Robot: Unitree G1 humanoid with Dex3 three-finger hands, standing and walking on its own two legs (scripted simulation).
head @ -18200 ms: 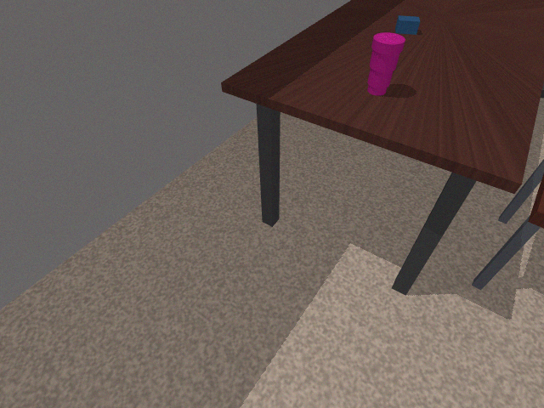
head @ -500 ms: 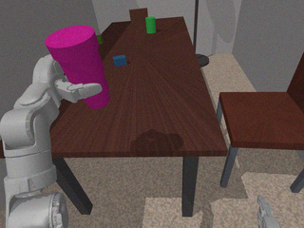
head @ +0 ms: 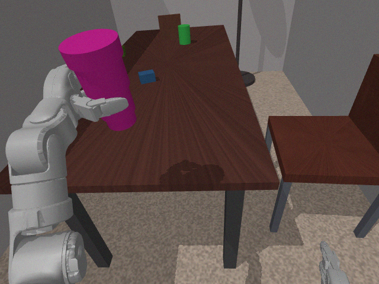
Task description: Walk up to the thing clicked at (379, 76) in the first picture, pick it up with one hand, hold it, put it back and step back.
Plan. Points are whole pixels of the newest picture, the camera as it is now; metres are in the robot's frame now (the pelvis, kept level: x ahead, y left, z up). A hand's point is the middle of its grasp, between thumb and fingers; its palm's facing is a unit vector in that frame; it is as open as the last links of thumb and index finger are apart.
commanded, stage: hold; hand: left
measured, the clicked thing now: (107, 86) +0.34 +0.15 +0.32
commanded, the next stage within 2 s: crouch in 1.26 s
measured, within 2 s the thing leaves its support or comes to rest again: neither
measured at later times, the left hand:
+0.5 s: hand (102, 90) +0.36 +0.17 +0.31, palm faces +0.16 -0.99 +0.00, open 10.6 cm
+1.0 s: hand (102, 83) +0.37 +0.17 +0.32, palm faces +0.16 -0.99 -0.01, open 10.6 cm
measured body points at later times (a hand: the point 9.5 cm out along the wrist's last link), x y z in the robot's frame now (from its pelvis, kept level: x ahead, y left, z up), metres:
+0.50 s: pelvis +0.00 +0.00 +0.00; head -0.06 -0.03 +0.45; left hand +0.34 +0.22 +0.31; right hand +0.17 -0.25 -0.05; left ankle +0.06 +0.13 -0.72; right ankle +0.01 -0.15 -0.72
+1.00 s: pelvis +0.01 +0.00 +0.00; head -0.05 -0.03 +0.45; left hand +0.36 +0.22 +0.32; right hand +0.18 -0.25 -0.05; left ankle +0.06 +0.13 -0.72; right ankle +0.01 -0.15 -0.72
